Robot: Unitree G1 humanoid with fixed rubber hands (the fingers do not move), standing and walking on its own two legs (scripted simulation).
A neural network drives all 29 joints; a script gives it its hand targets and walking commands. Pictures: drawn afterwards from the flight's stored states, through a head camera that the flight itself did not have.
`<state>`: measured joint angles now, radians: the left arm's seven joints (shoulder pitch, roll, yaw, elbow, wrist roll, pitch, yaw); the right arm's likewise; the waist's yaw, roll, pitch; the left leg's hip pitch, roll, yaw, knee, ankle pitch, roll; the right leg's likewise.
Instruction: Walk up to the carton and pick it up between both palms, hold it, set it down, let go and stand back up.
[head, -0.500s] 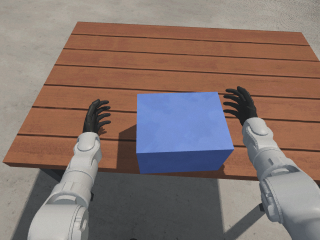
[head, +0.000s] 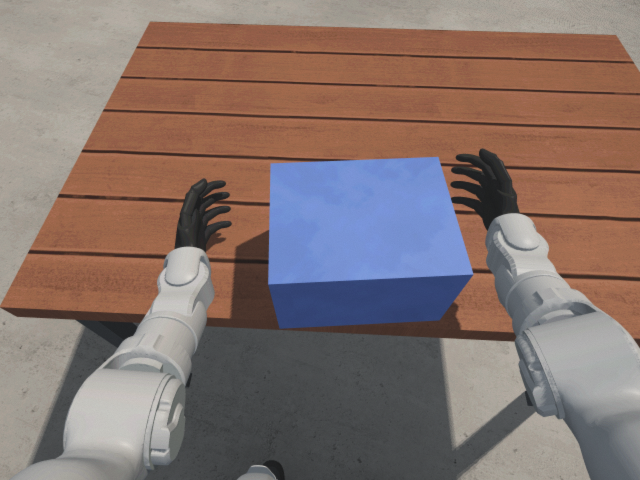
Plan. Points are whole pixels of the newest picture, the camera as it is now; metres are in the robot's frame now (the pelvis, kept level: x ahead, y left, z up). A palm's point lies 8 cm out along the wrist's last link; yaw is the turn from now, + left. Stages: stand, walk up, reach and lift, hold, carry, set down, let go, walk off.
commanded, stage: reach and lift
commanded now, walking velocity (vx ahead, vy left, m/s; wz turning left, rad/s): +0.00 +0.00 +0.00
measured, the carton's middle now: (357, 244) +0.42 +0.01 +0.01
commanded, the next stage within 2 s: none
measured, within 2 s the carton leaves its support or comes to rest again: leaves its support in 1.94 s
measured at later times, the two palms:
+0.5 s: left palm (232, 240) +0.39 +0.17 +0.03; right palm (478, 218) +0.46 -0.14 +0.05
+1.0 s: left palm (234, 242) +0.39 +0.17 +0.03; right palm (477, 220) +0.46 -0.14 +0.05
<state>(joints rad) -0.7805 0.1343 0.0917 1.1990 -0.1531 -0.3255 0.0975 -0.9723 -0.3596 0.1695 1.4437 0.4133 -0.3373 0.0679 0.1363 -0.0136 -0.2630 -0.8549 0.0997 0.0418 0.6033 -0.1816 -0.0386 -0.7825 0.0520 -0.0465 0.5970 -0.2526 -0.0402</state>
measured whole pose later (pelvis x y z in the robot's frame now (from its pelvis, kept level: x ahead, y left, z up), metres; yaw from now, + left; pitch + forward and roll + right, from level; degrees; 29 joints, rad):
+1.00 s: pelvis +0.00 +0.00 +0.00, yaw -1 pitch +22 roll -1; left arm -0.76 -0.02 0.28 1.19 0.00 -0.37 0.19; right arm -0.96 -0.22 0.05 1.40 0.23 -0.32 -0.04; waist 0.11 0.02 -0.25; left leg -0.82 0.10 0.07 0.68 -0.24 -0.03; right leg -0.76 0.05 -0.02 0.68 -0.31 -0.04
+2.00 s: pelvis +0.02 +0.00 +0.02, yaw +0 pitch +19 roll -1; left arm -0.61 -0.11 0.51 0.99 0.32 -0.50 0.11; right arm -0.80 -0.11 -0.42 1.29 -0.33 -0.59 -0.07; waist 0.05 -0.04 -0.14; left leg -0.58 0.08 0.06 0.36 -0.10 -0.03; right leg -0.52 0.04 -0.03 0.36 -0.17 -0.04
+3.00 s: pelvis +0.01 +0.01 +0.03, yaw +2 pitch +5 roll +0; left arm -0.59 -0.02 0.27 0.82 0.17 -0.08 0.11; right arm -0.71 -0.09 -0.14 1.06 0.01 -0.20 -0.12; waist 0.02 -0.06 -0.12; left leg -0.30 0.06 0.05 0.30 -0.10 -0.03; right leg -0.21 0.02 -0.05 0.29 -0.17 -0.02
